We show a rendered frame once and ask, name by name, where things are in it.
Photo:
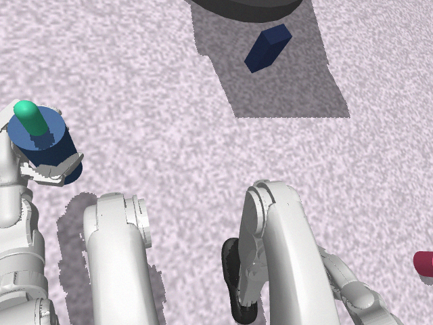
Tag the left robot hand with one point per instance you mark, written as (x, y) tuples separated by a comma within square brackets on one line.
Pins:
[(14, 165)]

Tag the right robot arm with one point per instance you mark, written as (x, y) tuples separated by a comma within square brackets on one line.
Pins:
[(366, 306)]

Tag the right robot foot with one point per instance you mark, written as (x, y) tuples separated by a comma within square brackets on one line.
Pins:
[(231, 268)]

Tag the right robot hand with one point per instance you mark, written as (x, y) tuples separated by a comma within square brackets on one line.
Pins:
[(338, 273)]

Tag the left robot arm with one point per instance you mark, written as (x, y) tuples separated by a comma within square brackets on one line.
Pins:
[(23, 286)]

